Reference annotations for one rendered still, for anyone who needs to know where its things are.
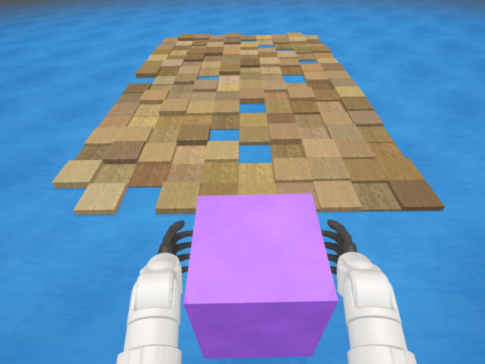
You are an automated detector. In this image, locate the robot left hand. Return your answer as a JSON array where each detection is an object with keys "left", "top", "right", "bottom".
[{"left": 158, "top": 221, "right": 193, "bottom": 273}]

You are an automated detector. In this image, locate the robot left forearm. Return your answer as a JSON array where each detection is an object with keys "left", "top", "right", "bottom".
[{"left": 116, "top": 253, "right": 183, "bottom": 364}]

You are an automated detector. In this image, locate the robot right hand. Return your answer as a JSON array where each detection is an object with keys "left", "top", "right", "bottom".
[{"left": 321, "top": 220, "right": 357, "bottom": 275}]

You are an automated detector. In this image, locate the carton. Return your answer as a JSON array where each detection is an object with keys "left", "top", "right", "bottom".
[{"left": 183, "top": 193, "right": 339, "bottom": 359}]

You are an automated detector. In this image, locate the robot right forearm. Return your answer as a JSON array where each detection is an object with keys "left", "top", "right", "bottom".
[{"left": 336, "top": 252, "right": 417, "bottom": 364}]

